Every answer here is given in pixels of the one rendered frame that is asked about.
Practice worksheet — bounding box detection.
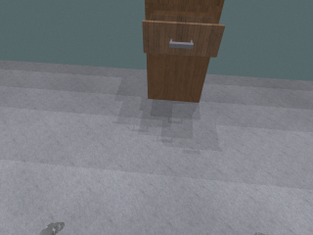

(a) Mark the left robot hand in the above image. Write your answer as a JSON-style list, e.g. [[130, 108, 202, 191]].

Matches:
[[37, 222, 65, 235]]

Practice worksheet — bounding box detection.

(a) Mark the drawer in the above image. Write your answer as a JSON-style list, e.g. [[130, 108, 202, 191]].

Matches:
[[142, 14, 225, 58]]

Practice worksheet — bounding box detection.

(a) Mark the handle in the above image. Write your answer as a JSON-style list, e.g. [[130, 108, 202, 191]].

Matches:
[[169, 38, 194, 49]]

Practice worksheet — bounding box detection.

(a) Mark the cabinet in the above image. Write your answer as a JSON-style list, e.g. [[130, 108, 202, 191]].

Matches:
[[145, 0, 225, 103]]

